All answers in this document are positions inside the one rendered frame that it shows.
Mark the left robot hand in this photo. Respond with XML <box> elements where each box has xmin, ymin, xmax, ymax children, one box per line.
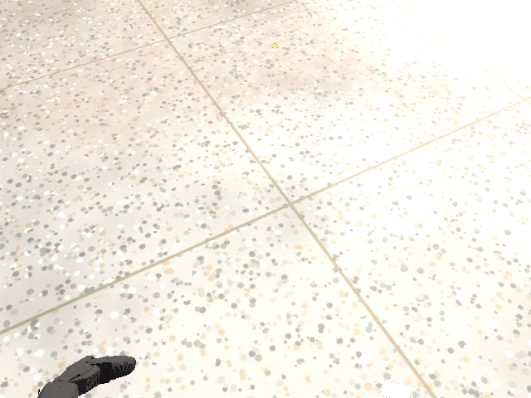
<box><xmin>37</xmin><ymin>356</ymin><xmax>136</xmax><ymax>398</ymax></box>

